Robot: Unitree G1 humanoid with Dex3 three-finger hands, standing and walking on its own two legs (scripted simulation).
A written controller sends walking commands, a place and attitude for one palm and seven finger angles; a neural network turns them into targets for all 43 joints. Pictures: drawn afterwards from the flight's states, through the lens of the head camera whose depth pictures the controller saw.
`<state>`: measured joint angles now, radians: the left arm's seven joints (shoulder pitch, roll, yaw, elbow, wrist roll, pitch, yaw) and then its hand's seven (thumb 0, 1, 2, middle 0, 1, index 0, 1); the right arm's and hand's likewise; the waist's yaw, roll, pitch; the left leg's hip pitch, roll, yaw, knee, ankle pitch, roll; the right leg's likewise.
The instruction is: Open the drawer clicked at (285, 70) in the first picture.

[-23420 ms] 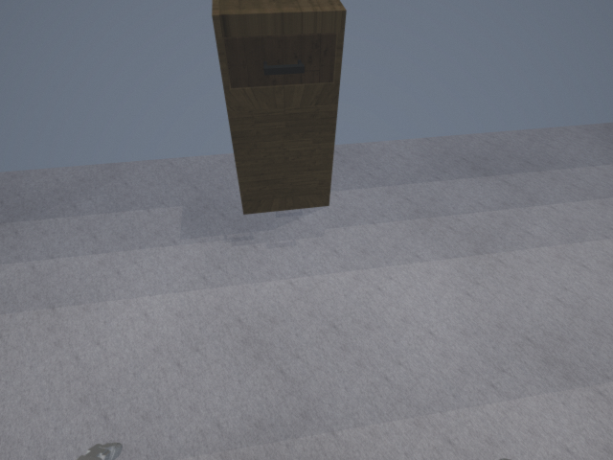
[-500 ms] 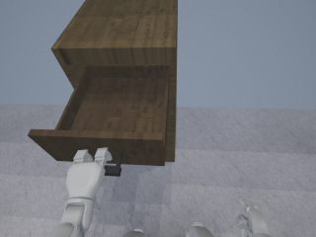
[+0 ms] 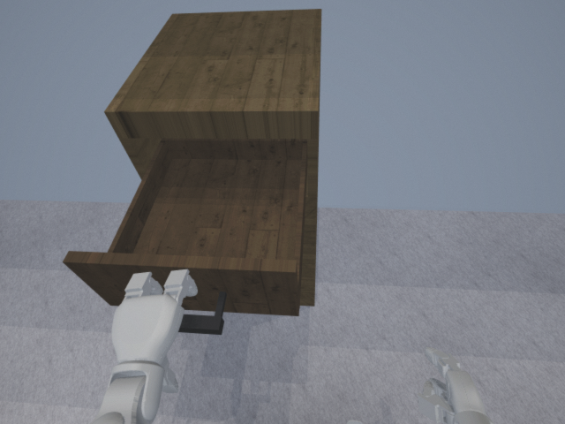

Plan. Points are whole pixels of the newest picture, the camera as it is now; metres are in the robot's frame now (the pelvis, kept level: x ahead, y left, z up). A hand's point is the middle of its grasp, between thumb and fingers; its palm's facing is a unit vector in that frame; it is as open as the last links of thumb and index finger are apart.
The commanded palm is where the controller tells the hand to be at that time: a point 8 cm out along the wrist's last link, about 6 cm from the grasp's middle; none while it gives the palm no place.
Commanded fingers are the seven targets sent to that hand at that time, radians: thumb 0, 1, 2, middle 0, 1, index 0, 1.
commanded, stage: lift the hand off the handle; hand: left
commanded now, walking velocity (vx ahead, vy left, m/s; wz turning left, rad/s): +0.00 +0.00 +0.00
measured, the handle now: (184, 310) +0.29 +0.19 -0.04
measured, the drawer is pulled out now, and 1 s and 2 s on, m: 0.29 0.29 0.29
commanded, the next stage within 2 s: draw the hand back to the body in 1.64 s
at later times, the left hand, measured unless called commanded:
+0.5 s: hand (157, 322) +0.24 +0.20 +0.02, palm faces +0.03 -0.11 -0.99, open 13.5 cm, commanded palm +0.22 +0.20 +0.08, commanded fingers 0.00 -0.50 0.30 -0.30 -1.20 -0.30 -1.20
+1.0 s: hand (158, 299) +0.26 +0.19 +0.06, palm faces +0.07 -0.12 -0.99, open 13.8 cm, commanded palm +0.23 +0.20 +0.12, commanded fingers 0.00 -0.50 0.30 -0.30 -1.20 -0.30 -1.20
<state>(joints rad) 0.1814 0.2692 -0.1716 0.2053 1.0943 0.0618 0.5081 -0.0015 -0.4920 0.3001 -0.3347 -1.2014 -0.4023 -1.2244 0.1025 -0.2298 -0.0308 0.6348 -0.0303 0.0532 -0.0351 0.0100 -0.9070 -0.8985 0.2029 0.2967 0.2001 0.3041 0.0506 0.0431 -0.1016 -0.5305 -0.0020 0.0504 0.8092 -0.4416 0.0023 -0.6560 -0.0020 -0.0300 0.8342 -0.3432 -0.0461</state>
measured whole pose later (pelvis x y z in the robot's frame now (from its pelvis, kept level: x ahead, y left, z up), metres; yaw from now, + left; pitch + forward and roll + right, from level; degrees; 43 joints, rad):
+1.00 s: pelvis +0.01 +0.00 +0.03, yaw -1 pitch +3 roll +1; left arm 0.19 0.30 -0.20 -0.04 1.05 0.11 0.29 0.00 -0.49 0.30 -0.32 -1.20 -0.33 -1.20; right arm 0.08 -0.23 -0.01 0.63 -0.01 0.08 0.00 0.01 -0.91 -0.90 0.20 0.30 0.20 0.30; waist 0.10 0.07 -0.04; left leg -0.27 0.00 0.06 0.57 -0.35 0.00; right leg -0.41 0.01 -0.02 0.63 -0.27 -0.04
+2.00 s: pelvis +0.01 +0.01 +0.04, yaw -1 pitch +0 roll +1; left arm 0.27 0.39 -0.12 -0.26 0.97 0.12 0.16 0.00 -0.49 0.30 -0.32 -1.20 -0.32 -1.20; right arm 0.07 -0.23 0.02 0.63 0.00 0.10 0.02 0.01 -0.91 -0.90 0.20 0.30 0.20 0.30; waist 0.12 0.10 -0.01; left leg -0.14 0.00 0.05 0.45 -0.30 0.01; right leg -0.27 0.01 -0.02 0.49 -0.21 -0.03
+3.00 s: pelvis +0.04 +0.01 +0.04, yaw +2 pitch -2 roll -1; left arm 0.55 0.32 0.27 -0.49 -0.04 -0.14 0.12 0.00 0.35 0.66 -0.25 -0.65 -0.25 -0.65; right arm 0.18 -0.20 0.01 0.63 0.00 -0.17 -0.07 0.01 -0.91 -0.90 0.20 0.30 0.20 0.30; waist 0.06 0.06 0.02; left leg -0.07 0.00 0.00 0.42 -0.32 0.01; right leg -0.16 0.01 -0.07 0.43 -0.23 -0.02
